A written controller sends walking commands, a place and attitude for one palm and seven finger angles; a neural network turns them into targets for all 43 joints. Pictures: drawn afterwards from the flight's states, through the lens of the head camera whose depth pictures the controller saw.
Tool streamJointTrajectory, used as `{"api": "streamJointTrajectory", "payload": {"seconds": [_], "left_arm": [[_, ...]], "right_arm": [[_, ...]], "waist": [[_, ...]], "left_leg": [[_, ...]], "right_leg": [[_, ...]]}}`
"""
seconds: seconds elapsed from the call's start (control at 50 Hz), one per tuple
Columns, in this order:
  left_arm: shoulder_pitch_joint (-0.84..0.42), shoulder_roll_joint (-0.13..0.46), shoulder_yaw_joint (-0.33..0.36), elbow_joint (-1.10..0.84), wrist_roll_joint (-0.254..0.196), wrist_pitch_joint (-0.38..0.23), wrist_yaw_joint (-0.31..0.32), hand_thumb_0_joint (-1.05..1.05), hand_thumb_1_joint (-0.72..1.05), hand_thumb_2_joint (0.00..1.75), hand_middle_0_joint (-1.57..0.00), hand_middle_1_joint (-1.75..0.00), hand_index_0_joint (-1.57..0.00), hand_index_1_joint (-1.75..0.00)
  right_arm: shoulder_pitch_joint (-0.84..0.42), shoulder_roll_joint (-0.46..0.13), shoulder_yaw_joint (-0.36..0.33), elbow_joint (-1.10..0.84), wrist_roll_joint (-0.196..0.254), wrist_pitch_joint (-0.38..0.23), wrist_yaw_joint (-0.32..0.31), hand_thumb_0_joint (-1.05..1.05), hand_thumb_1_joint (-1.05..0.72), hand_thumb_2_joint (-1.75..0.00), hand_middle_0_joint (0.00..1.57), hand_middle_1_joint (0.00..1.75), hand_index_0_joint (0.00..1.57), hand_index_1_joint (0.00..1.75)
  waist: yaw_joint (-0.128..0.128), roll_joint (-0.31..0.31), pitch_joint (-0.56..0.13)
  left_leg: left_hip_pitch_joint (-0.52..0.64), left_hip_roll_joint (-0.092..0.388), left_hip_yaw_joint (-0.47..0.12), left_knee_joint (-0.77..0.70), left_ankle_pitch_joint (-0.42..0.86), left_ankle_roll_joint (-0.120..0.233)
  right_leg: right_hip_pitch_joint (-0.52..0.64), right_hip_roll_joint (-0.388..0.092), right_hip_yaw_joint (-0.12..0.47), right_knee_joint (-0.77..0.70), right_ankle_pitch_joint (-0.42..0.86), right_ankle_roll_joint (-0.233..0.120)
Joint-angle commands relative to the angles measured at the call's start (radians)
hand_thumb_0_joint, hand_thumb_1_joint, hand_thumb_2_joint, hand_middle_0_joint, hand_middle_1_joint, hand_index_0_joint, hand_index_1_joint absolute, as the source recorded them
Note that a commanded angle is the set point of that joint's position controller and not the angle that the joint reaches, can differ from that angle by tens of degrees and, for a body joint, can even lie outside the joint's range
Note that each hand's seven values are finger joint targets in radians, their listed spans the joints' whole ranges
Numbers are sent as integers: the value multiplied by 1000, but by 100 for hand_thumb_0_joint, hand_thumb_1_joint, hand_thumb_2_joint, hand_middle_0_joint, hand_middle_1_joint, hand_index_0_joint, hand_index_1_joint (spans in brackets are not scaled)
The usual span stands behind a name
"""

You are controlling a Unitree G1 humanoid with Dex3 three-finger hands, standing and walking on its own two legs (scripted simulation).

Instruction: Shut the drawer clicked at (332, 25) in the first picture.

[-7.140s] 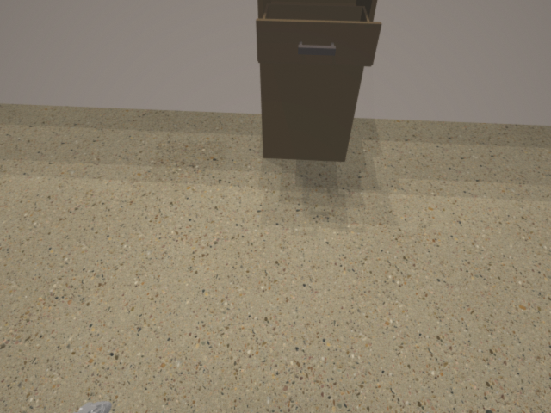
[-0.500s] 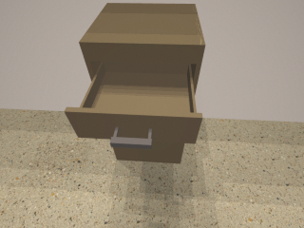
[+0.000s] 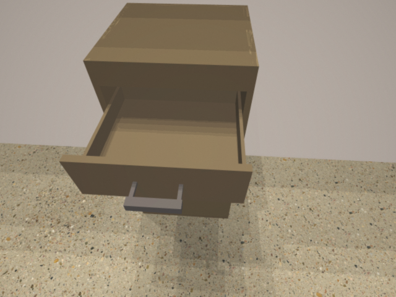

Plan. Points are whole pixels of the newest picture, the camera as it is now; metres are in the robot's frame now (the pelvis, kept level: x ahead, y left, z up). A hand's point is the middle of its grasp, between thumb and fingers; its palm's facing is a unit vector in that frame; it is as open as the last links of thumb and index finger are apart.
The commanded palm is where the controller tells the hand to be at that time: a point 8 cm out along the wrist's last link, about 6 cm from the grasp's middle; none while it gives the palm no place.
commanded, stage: look again from close up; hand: left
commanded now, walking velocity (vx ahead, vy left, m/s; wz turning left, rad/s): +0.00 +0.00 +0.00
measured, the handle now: (155, 196) +0.33 +0.12 -0.01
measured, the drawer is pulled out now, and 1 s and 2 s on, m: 0.28 0.28 0.28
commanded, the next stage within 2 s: shuffle to correct the standing spot in 0.10 s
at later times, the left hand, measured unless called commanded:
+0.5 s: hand out of the picture +0.03 +0.14 -0.17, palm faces +0.01 -0.98 -0.21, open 7.3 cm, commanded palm none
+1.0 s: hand out of the picture +0.02 +0.11 -0.17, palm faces +0.04 -0.98 -0.21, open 7.3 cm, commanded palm none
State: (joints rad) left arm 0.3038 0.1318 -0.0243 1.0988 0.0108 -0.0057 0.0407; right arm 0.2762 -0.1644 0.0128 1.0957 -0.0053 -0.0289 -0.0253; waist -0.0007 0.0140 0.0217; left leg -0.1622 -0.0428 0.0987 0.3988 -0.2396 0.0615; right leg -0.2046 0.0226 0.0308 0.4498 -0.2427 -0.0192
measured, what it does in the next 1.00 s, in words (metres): shifts its weight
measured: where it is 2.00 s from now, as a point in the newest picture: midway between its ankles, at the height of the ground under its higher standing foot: outside the picture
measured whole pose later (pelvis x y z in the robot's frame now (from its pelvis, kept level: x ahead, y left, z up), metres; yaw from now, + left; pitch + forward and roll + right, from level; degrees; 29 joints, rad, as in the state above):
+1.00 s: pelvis +0.03 -0.06 +0.00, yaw +0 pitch +0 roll +0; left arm 0.31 0.14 -0.01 1.09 0.00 -0.02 0.05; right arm 0.29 -0.14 0.01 1.13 0.00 -0.01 -0.04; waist 0.00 0.02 0.01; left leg -0.13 0.05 0.07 0.43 -0.28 -0.03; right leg -0.12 0.11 -0.01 0.36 -0.23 -0.09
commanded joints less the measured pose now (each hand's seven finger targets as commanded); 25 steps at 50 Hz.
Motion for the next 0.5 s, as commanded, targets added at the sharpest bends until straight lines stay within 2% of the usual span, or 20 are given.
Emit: {"api": "streamJointTrajectory", "payload": {"seconds": [0.0, 0.04, 0.16, 0.24, 0.3, 0.36, 0.38, 0.42, 0.48], "left_arm": [[51, 100, 15, -29, -2, -22, 4, 0, 90, 90, -20, -30, -20, -30], [46, 104, 15, -28, -2, -21, 2, 0, 90, 90, -20, -30, -20, -30], [38, 116, 17, -33, -4, -22, 3, 0, 90, 90, -20, -30, -20, -30], [31, 113, 20, -36, -4, -13, -1, 0, 90, 90, -20, -30, -20, -30], [34, 117, 32, -48, 1, 5, -7, 0, 90, 90, -20, -30, -20, -30], [42, 116, 44, -69, 5, 20, -16, 0, 90, 90, -20, -30, -20, -30], [43, 113, 45, -74, 7, 19, -16, 0, 90, 90, -20, -30, -20, -30], [57, 110, 42, -70, 5, 8, -13, 0, 90, 90, -20, -30, -20, -30], [48, 130, 36, -56, -2, -15, -4, 0, 90, 90, -20, -30, -20, -30]], "right_arm": [[68, -82, -16, -10, -2, -8, -11, 0, -90, -90, 20, 30, 20, 30], [63, -81, -15, -6, -2, -7, -11, 0, -90, -90, 20, 30, 20, 30], [65, -87, -15, 0, -3, -7, -12, 0, -90, -90, 20, 30, 20, 30], [60, -88, -18, 6, -4, -2, -16, 0, -90, -90, 20, 30, 20, 30], [55, -110, -30, 8, -8, 7, -22, 0, -90, -90, 20, 30, 20, 30], [45, -139, -45, 0, -12, 14, -29, 0, -90, -90, 20, 30, 20, 30], [43, -137, -46, -3, -12, 14, -29, 0, -90, -90, 20, 30, 20, 30], [32, -112, -39, -10, -11, 10, -25, 0, -90, -90, 20, 30, 20, 30], [45, -72, -26, -6, -4, 10, -18, 0, -90, -90, 20, 30, 20, 30]], "waist": [[-9, -24, 5], [-5, -17, 25], [-6, -10, 7], [-10, -41, 26], [-8, -30, 43], [-4, 31, 30], [0, 39, 32], [7, 9, 27], [-10, -66, 14]], "left_leg": [[50, 150, -143, -53, 212, -18], [43, 151, -142, -60, 202, -16], [62, 154, -135, -52, 238, -22], [63, 169, -137, -57, 210, -21], [53, 191, -150, -50, 186, -15], [60, 239, -185, -67, 179, 7], [45, 242, -187, -64, 172, 12], [15, 200, -149, -31, 133, -3], [5, 136, -98, 7, 67, -38]], "right_leg": [[-17, -119, 111, -69, 251, -37], [-20, -117, 108, -75, 247, -38], [7, -122, 106, -74, 297, -40], [-5, -102, 90, -75, 260, -31], [-35, -87, 77, -46, 206, -27], [-71, -61, 51, 10, 143, -23], [-68, -59, 52, 12, 128, -24], [-29, -78, 91, -31, 172, -34], [18, -131, 169, -105, 275, -46]]}}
